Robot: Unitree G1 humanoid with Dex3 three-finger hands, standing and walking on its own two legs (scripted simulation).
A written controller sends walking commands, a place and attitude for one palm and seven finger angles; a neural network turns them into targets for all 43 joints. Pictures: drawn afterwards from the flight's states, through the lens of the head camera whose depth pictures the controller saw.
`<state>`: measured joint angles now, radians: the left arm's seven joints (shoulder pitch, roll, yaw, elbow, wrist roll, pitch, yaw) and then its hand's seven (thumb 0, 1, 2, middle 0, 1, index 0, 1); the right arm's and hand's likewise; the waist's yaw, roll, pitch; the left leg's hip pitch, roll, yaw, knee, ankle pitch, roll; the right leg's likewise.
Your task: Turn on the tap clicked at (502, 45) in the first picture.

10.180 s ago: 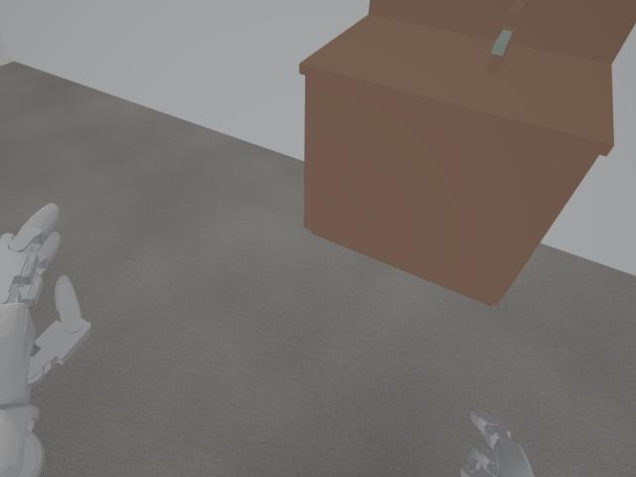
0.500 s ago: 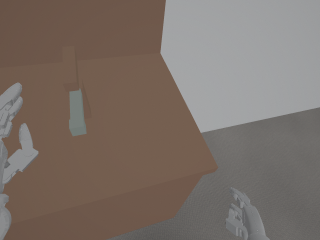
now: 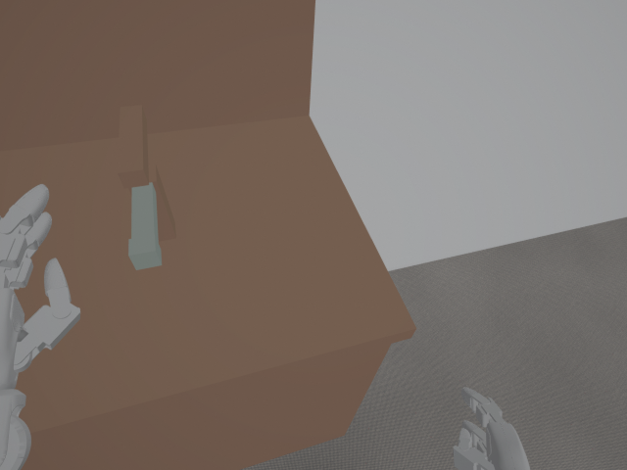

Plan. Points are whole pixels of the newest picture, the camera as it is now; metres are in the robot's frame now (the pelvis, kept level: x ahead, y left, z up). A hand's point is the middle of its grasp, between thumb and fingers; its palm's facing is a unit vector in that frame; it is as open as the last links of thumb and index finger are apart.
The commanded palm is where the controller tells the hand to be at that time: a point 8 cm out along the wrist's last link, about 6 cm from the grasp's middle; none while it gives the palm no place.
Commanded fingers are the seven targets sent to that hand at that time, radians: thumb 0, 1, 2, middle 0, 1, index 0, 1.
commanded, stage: look again from close up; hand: left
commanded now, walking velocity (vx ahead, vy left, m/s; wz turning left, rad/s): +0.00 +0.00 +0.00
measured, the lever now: (145, 252) +0.32 +0.23 +0.12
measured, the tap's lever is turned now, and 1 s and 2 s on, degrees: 0 0 0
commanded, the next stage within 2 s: shuffle to correct the standing spot in 0.12 s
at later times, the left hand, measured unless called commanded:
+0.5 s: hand (89, 304) +0.22 +0.23 +0.16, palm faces +0.37 -0.85 -0.37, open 7.4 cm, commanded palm +0.16 +0.27 +0.17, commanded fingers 0.00 0.90 0.90 -0.20 -0.30 -0.20 -0.30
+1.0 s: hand (158, 311) +0.22 +0.17 +0.16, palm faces +0.31 -0.87 -0.39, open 7.4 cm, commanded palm +0.16 +0.21 +0.17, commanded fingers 0.00 0.90 0.90 -0.20 -0.30 -0.20 -0.30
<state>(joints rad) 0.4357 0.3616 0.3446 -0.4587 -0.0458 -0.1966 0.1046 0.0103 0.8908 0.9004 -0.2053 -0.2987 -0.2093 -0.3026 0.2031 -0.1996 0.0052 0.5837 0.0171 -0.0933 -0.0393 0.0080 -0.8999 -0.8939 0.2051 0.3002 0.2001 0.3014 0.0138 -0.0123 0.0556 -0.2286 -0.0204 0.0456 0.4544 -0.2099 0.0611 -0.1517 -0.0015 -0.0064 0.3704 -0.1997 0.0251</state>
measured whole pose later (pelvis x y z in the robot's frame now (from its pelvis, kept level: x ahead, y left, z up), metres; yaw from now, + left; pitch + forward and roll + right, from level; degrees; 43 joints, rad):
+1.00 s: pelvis +0.00 -0.07 -0.01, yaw +0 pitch +0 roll -1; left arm 0.49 0.40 0.37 -0.55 -0.10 -0.15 0.08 0.01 0.89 0.90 -0.21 -0.30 -0.21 -0.30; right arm 0.20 -0.22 -0.04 0.56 0.03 -0.06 -0.04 0.01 -0.90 -0.89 0.20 0.30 0.20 0.30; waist -0.01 -0.01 0.06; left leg -0.30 0.07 0.01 0.55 -0.26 -0.03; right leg -0.23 0.09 -0.04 0.48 -0.26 -0.07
